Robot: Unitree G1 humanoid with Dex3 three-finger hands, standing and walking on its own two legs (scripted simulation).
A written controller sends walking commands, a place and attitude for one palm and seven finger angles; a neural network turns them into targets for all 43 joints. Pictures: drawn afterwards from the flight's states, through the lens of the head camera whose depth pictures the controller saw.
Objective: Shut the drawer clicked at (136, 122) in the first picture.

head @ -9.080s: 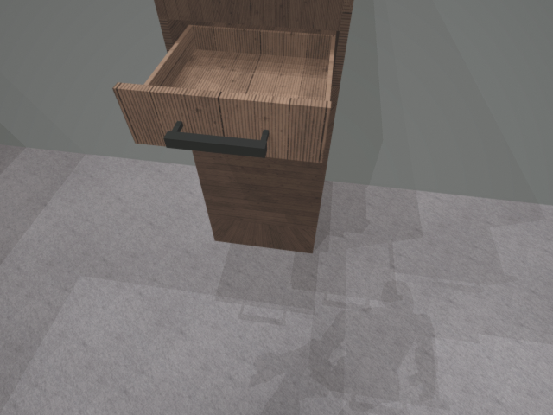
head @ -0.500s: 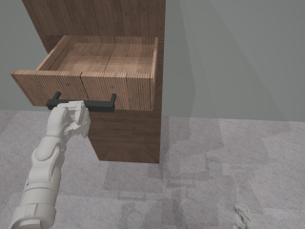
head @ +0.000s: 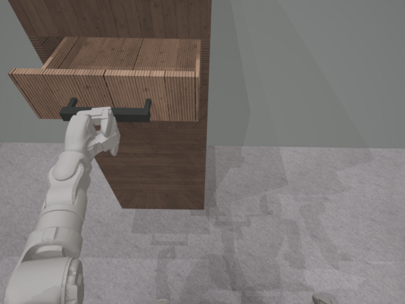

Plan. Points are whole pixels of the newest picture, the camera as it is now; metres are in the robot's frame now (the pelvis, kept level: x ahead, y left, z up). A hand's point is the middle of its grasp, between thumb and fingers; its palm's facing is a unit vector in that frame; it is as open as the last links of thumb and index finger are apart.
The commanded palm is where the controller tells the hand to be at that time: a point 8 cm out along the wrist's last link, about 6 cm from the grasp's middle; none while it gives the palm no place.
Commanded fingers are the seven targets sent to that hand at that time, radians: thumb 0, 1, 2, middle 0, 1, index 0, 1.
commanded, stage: push the drawer shut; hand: left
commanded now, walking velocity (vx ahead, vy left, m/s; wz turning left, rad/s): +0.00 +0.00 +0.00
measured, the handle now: (108, 108) +0.49 +0.21 +0.12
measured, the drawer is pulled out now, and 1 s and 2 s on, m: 0.15 0.04 0.00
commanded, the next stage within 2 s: pull the fist back off the drawer in 1.56 s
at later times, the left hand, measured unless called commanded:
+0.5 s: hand (123, 116) +0.47 +0.18 +0.11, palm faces +0.01 -1.00 -0.01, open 3.2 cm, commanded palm +0.46 +0.22 +0.12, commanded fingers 0.00 0.90 0.90 -1.40 -1.60 -1.40 -1.60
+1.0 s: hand (126, 97) +0.52 +0.18 +0.12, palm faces +0.00 -1.00 -0.01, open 3.3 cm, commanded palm +0.52 +0.22 +0.12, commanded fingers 0.00 0.90 0.90 -1.40 -1.60 -1.40 -1.60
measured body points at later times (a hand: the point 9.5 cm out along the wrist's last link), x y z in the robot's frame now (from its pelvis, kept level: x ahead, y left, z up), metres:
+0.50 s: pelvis +0.00 +0.00 -0.01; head +0.06 +0.00 +0.44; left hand +0.46 +0.23 +0.12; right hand +0.04 -0.27 -0.13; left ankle +0.06 +0.13 -0.71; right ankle -0.03 -0.12 -0.71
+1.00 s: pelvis +0.00 +0.00 -0.02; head +0.09 +0.01 +0.42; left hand +0.52 +0.23 +0.12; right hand -0.03 -0.27 -0.13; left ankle +0.06 +0.13 -0.71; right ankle -0.03 -0.12 -0.71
